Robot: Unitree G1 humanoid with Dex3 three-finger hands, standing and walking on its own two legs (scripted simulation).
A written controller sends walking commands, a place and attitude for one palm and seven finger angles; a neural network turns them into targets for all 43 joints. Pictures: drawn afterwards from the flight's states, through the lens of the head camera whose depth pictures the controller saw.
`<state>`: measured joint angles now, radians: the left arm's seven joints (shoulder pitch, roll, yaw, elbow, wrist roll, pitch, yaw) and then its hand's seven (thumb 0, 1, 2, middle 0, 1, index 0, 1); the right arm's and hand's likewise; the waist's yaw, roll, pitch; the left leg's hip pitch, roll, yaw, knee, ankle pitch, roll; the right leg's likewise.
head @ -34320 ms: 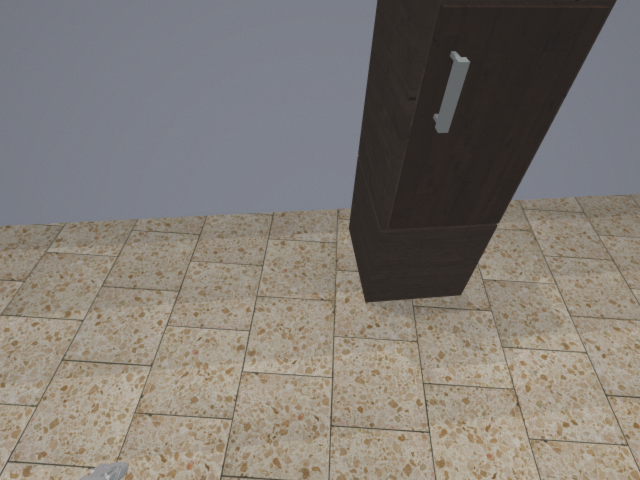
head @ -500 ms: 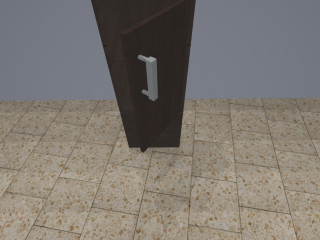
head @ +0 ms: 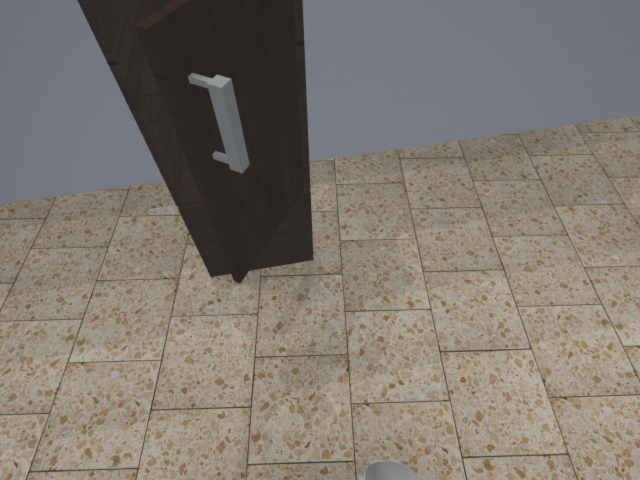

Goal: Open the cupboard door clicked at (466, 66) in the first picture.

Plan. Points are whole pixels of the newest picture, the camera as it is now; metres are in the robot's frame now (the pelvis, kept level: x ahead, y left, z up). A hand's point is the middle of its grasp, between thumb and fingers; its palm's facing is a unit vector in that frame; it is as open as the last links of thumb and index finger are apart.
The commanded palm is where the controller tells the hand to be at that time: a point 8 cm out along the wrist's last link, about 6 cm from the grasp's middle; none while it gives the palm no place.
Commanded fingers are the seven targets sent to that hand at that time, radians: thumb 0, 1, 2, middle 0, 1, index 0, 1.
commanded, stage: walk to a spot facing it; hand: left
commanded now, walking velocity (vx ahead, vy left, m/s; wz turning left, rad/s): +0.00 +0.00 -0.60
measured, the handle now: (219, 125) +0.57 +0.19 +0.10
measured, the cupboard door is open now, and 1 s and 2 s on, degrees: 54 54 54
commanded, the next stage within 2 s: none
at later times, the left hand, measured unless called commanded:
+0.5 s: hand out of the picture +0.12 +0.17 -0.18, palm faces -0.24 -0.95 -0.22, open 7.4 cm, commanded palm none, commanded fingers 0.00 0.90 0.90 -0.20 -0.30 -0.20 -0.30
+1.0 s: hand (282, 433) +0.19 +0.08 -0.16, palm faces -0.59 -0.78 -0.23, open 7.4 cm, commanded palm none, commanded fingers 0.00 0.90 0.90 -0.20 -0.30 -0.20 -0.30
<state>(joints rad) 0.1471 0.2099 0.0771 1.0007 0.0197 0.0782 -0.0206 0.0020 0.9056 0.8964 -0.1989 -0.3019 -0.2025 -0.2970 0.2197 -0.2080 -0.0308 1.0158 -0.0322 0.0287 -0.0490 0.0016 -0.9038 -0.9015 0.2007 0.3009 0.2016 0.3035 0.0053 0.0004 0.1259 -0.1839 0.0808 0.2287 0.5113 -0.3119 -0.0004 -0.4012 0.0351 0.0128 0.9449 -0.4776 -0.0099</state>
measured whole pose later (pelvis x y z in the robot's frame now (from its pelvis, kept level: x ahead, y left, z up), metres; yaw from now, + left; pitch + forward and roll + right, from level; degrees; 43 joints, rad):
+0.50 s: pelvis +0.01 -0.01 -0.01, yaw -18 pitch +2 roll +0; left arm 0.18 0.25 0.09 0.95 0.02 0.07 -0.01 0.00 0.90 0.90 -0.20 -0.30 -0.20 -0.30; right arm 0.06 -0.22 -0.04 0.87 -0.01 0.00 -0.04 0.00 -0.91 -0.90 0.20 0.30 0.20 0.30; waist 0.03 -0.05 0.10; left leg -0.29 0.04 0.03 0.57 -0.31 -0.01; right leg -0.42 0.07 0.13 0.79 -0.45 0.02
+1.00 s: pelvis +0.03 -0.06 +0.01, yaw -38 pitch +2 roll +1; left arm 0.22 0.24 0.06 0.94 0.03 0.02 -0.02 0.00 0.90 0.90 -0.20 -0.30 -0.20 -0.30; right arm 0.16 -0.26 -0.06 0.89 -0.02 0.04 0.01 0.01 -0.91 -0.90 0.20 0.30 0.20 0.30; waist 0.01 -0.04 0.10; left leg -0.46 0.07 0.06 0.91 -0.42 -0.09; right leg -0.26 0.02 0.12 0.48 -0.26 -0.02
